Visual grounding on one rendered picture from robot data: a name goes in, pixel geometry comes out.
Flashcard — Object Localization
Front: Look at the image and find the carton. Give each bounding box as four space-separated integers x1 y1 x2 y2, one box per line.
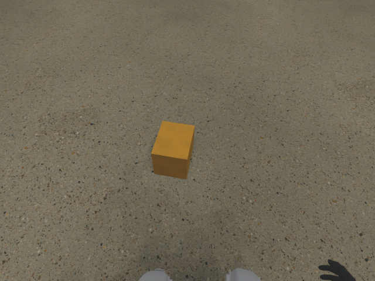
151 121 195 179

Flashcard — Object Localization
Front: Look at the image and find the right robot hand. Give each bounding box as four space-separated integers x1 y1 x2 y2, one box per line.
318 259 356 281

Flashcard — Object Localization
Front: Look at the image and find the robot right thigh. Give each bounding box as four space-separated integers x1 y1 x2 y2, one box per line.
226 269 260 281

